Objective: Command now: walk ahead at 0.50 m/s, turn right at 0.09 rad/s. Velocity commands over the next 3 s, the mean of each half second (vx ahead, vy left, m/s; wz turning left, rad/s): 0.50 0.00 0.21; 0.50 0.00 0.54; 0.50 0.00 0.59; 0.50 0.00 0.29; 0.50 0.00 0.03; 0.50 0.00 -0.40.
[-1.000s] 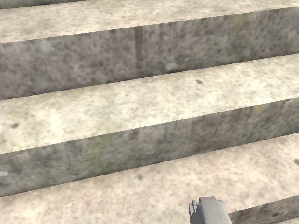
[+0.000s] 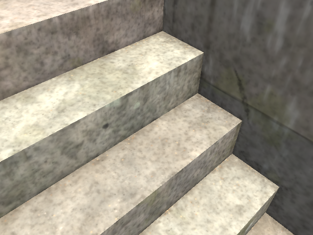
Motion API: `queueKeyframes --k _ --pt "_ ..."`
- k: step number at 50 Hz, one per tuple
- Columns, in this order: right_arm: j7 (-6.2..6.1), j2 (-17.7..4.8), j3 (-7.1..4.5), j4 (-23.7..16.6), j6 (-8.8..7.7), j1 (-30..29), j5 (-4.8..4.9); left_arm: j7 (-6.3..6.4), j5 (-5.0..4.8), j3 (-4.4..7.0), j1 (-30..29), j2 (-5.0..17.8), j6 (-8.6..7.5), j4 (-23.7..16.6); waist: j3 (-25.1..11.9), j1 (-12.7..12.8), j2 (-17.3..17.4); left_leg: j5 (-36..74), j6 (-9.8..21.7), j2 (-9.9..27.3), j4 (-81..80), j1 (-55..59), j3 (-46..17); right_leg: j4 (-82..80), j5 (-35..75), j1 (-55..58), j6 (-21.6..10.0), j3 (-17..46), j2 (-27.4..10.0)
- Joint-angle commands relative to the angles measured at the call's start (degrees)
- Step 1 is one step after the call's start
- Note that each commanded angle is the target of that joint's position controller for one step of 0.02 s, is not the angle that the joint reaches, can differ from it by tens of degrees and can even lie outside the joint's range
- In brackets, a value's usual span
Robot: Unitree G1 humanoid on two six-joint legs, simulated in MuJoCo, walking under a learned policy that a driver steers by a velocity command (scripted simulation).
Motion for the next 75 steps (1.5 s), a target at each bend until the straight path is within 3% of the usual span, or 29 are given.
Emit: queueKeyframes --k 1,5,6,7,8,9,10,11,12,15,20,26,27,30,32,35,39,44,49,53,55,57,58,59,60,62,65,69,75 --pt "0.23 -6.98 -0.13 -7.67 -2.85 -11.92 -0.25 -1.03 1.14 0.7 -0.81 3.14 1.64 -2.72 7.06 5.42 5.04 13.92 9.05 10.26 -20.21 -14.5 -7.41 -2.62 4.57 16.86 1.31 -6.28 -2.96" --pt "-0.01 -12.3 -1.4 -8.76 -3.96 -11.69 1.78 -0.04 1.66 1.9 -8.96 2.62 4.35 -10.67 4.71 6.57 11.63 54.91 12.17 13.0 -16.71 -1.15 -5.98 -35.03 -3.67 34.52 5.03 -10.98 0.69" --pt "-4.87 -12.9 -3.05 -8.33 -4.68 -5.57 4.66 1.53 -3.08 1.65 -1.21 0.49 0.27 -9.5 6.61 6.9 3.79 51.34 9.25 12.61 -14.31 9.47 -9.71 -47.55 -18.32 38.77 5.43 -13.37 4.26" --pt "-6.68 -14.71 -3.95 -7.39 -4.29 -2.88 3.79 2.32 -3.45 2.4 5.22 0.69 -2.4 -7.66 6.49 8.67 5.83 63.71 8.69 12.68 -4.46 14.4 -10.49 -57.72 -17.8 44.43 5.29 -13.95 6.77" --pt "2.3 -14.77 -4.67 -5.08 -2.12 -9.85 -2.23 1.56 -0.9 3.62 11.4 5.13 0.31 -4.19 2.36 12.57 13.96 75.2 10.38 11.32 7.65 19.0 -6.78 -68.83 3.7 47.24 5.96 -8.74 3.89" --pt "6.42 -8.47 -4.26 -4.37 -1.38 -4.91 -2.27 2.35 1.17 4.85 19.06 6.81 1.37 -0.97 -2.41 11.34 9.85 61.9 10.18 8.92 23.73 7.59 -6.71 -67.11 9.1 62.81 5.24 -4.71 0.28" --pt "8.84 5.06 -0.77 -2.24 -2.04 10.97 -1.18 2.2 1.84 6.9 25.89 13.51 1.5 2.5 -12.51 3.45 -11.64 11.83 7.16 0.71 48.76 -13.79 -5.29 -59.71 48.43 83.48 -9.92 8.63 -13.07" --pt "9.32 1.24 -1.6 -0.5 -1.84 14.48 0.89 0.75 1.7 7.72 32.66 13.4 2.09 3.95 -10.16 9.88 -16.46 7.14 5.65 -5.5 78.09 -31.92 -17.65 -70.05 24.36 85.32 -17.03 33.12 -22.28" --pt "8.12 -0.55 -2.08 -3.9 -1.42 -0.97 3.0 0.5 2.17 7.28 29.77 10.32 2.16 6.87 4.3 12.02 -8.29 9.87 7.95 -4.69 103.28 -53.29 -16.8 -71.43 -0.3 77.98 -12.32 28.19 -21.72" --pt "5.3 1.17 -0.02 -15.58 0.22 -14.75 4.86 -0.2 2.06 0.73 19.77 -3.91 1.19 9.23 3.3 5.59 1.06 17.6 17.55 -0.16 121.78 -68.74 -15.37 -72.59 -3.07 67.26 -4.29 12.05 -20.14" --pt "4.96 -6.29 -1.15 -26.5 3.1 -24.25 5.07 -1.11 5.04 0.26 -5.17 3.3 -3.66 0.92 6.53 -7.58 3.81 23.74 14.01 6.09 80.74 -31.2 -1.82 -87.57 -9.79 18.39 0.37 -18.31 -5.01" --pt "3.04 -8.72 -0.08 -24.12 8.45 -15.15 2.67 -4.98 0.62 3.76 13.42 16.71 -2.03 2.57 -6.52 -3.1 -9.4 -12.7 3.9 -8.45 39.47 -39.03 5.4 -70.49 89.06 79.37 -14.42 -11.8 -21.52" --pt "2.11 -10.37 -0.27 -23.73 8.52 -15.68 2.93 -5.43 2.73 3.74 17.08 15.99 -1.52 3.14 -10.02 0.19 -9.16 -7.68 6.2 -9.46 37.86 -38.56 1.15 -64.93 94.81 83.71 -13.74 -12.82 -19.46" --pt "0.55 -13.97 -1.6 -22.37 7.52 -15.61 4.3 -4.94 4.59 5.16 17.93 15.61 1.66 1.67 -4.57 2.22 -0.53 -12.37 9.1 -8.95 23.62 -28.76 -12.33 -61.55 67.52 63.89 -15.35 -10.2 -14.43" --pt "1.02 -12.32 -1.26 -17.44 6.26 -4.12 1.66 -5.49 3.65 4.27 12.37 8.52 5.82 1.34 0.45 -4.15 12.02 -15.57 16.59 0.33 5.57 -19.69 -39.68 -27.95 13.48 37.08 -3.98 -5.52 -2.54" --pt "2.25 -8.03 -0.09 -5.44 1.51 12.53 -0.74 -0.58 1.73 1.85 -4.91 2.08 2.38 -7.06 5.9 -5.31 13.51 -12.62 12.34 3.41 0.39 6.85 -50.75 21.55 -5.5 -9.7 -3.12 18.95 12.82" --pt "1.37 -4.19 0.27 -5.94 0.65 -5.73 1.21 1.33 0.79 -0.07 -7.36 2.28 -2.1 -8.71 6.06 5.09 6.06 12.77 12.99 2.22 0.67 -1.19 -36.3 30.59 -17.96 -12.66 0.32 5.78 6.49" --pt "0.78 -8.06 -0.42 -9.53 -3.23 -11.48 1.56 0.46 0.67 -0.15 -8.06 1.31 1.48 -11.42 6.69 7.8 5.87 10.13 11.91 -0.67 -11.72 -33.35 -29.51 11.23 -2.51 22.58 7.29 -6.71 -0.15" --pt "-1.68 -4.69 -0.86 6.55 -4.33 27.25 0.23 2.11 1.19 -1.59 -29.86 0.6 1.16 -20.48 7.73 -9.45 14.25 32.72 15.31 15.79 -0.34 40.64 -47.31 29.93 -44.87 -43.14 3.59 5.18 2.54" --pt "-2.23 -3.2 -2.08 9.28 -1.81 32.3 -0.54 2.45 1.57 -3.27 -49.98 -4.94 -2.69 -28.55 9.97 -10.03 11.97 33.89 10.43 10.75 -6.07 34.13 -45.35 12.96 -54.15 -42.86 1.52 -1.87 -0.34" --pt "1.6 -8.41 -3.96 -0.95 -0.58 3.83 0.78 0.52 -0.51 -6.29 -46.02 -14.59 0.62 -32.2 9.43 5.23 10.49 36.51 15.01 11.49 -35.29 -35.23 -42.02 -11.24 -27.81 29.93 5.42 -9.59 -0.85" --pt "5.14 -21.14 -6.97 -9.07 -3.5 -9.22 5.57 -1.33 -5.32 0.55 -21.79 0.34 2.45 -26.32 -2.16 20.58 13.02 96.87 10.13 7.56 -23.15 -33.33 -29.8 -9.44 -20.02 58.56 9.98 -12.97 10.02" --pt "5.71 -17.36 -7.29 -11.43 -5.04 -10.45 5.2 -0.29 -2.73 3.25 -2.51 6.15 2.49 -19.93 -15.46 23.23 5.02 95.93 6.93 3.96 -2.57 -28.22 -31.81 -28.0 -9.08 72.41 2.34 4.39 6.44" --pt "5.77 -5.81 -4.74 -12.02 -5.32 1.14 2.65 0.66 -1.61 3.67 9.66 9.42 2.68 -13.63 -30.78 17.38 -16.19 54.66 6.79 -4.11 18.39 -33.34 -30.09 -46.2 -11.64 87.71 -8.98 33.69 -10.72" --pt "6.48 -5.32 -6.29 -1.94 -3.51 5.8 2.58 -0.38 1.64 3.9 20.41 9.6 4.68 -7.71 -21.95 20.02 -19.42 28.03 5.99 -9.03 55.35 -33.0 -32.66 -63.89 -42.24 71.69 -8.14 54.51 -15.81" --pt "5.49 -3.48 -6.81 -1.95 -1.49 -0.14 3.28 0.24 -2.32 3.42 8.71 10.26 0.9 -3.02 7.84 9.23 -13.47 36.57 6.53 -3.18 77.65 -47.82 -23.83 -68.4 -60.89 44.97 -4.66 45.02 -14.84" --pt "4.2 -0.61 -4.76 -4.02 1.14 -3.43 3.68 0.52 -2.27 -2.67 -4.93 -11.7 -0.93 1.78 2.49 0.23 5.45 40.23 14.01 0.7 84.1 -47.0 -22.23 -64.99 -33.71 38.83 1.16 21.99 -14.15" --pt "4.53 -0.02 -2.69 -10.95 2.65 -13.29 5.37 1.21 -0.48 -0.78 -0.77 -9.71 -4.79 5.55 3.1 -2.64 4.1 30.05 15.32 4.12 78.07 -51.03 -15.33 -69.65 -12.01 42.13 5.97 -7.68 -8.2" --pt "3.5 -2.17 -0.07 -16.95 3.99 -27.33 4.75 0.16 4.22 -2.39 20.63 -5.83 -3.77 13.15 8.0 3.63 1.01 23.28 18.84 2.32 103.4 -82.76 -14.14 -76.78 -24.47 61.65 -1.27 -3.26 -14.36"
